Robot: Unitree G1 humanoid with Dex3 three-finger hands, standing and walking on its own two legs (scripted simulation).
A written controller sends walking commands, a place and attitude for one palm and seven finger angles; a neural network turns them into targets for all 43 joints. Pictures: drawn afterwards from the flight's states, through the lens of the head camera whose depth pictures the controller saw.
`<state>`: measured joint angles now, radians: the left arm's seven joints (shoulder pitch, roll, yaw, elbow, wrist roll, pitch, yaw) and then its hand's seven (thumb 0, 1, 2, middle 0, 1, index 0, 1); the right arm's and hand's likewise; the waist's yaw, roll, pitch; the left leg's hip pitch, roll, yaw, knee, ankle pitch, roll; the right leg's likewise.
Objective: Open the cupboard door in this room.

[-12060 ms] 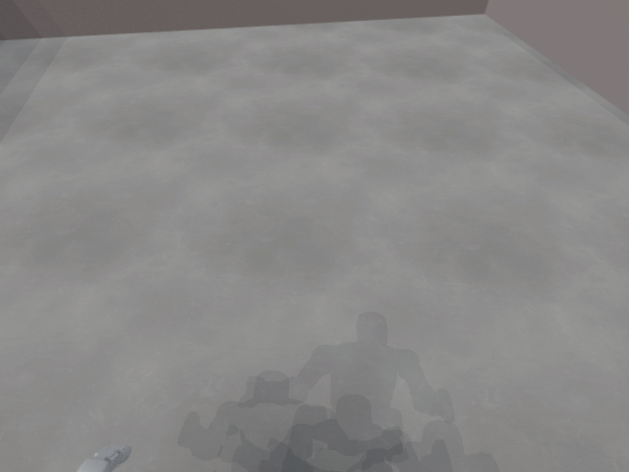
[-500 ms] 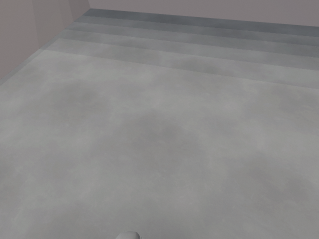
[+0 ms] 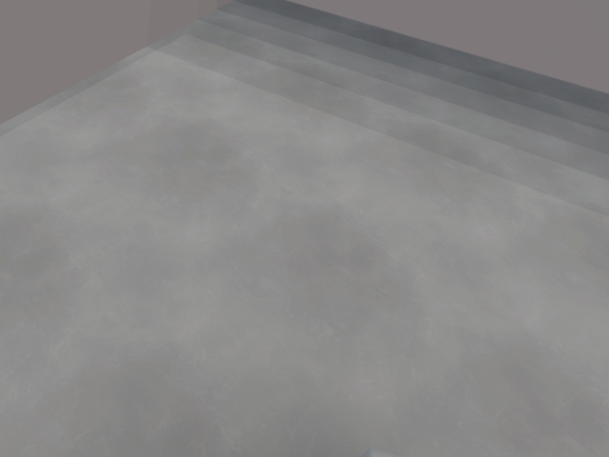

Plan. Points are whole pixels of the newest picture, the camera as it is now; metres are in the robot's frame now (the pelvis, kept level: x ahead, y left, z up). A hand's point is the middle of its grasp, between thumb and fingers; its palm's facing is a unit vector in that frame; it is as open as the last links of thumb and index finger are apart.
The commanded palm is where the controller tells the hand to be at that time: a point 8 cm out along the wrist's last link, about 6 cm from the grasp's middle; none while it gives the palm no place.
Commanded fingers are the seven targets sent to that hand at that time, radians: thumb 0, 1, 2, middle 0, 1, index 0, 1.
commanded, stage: turn or walk to find it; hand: left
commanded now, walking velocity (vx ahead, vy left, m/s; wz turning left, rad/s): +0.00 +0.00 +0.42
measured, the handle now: out of the picture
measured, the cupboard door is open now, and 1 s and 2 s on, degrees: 0 0 0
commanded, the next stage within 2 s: none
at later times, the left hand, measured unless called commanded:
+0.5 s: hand out of the picture +0.01 +0.14 -0.15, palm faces +0.24 -0.93 -0.26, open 7.3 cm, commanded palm none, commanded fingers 0.00 0.90 0.90 -0.20 -0.30 -0.20 -0.30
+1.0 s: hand out of the picture -0.08 +0.21 -0.17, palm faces +0.45 -0.86 -0.24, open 7.4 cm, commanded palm none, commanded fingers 0.00 0.90 0.90 -0.20 -0.30 -0.20 -0.30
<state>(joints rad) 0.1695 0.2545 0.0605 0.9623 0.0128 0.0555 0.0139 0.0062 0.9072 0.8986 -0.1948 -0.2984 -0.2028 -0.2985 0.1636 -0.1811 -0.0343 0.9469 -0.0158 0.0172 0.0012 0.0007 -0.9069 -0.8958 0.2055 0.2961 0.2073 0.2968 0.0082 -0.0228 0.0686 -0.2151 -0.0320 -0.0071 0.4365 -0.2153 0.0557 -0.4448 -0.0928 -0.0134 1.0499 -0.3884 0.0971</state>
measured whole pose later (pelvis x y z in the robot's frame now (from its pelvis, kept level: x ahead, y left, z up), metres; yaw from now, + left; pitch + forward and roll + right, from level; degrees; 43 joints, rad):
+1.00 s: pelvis -0.06 -0.01 +0.00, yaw +25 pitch -1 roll -1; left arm 0.18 0.26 0.06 0.97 0.01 0.06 0.01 0.01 0.91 0.90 -0.19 -0.30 -0.20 -0.30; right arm 0.15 -0.19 -0.03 0.95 -0.02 0.02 0.00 0.00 -0.91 -0.90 0.21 0.30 0.21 0.30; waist 0.02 -0.02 0.08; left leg -0.19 -0.02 -0.01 0.45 -0.25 0.04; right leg -0.44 -0.09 -0.03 1.04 -0.41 0.09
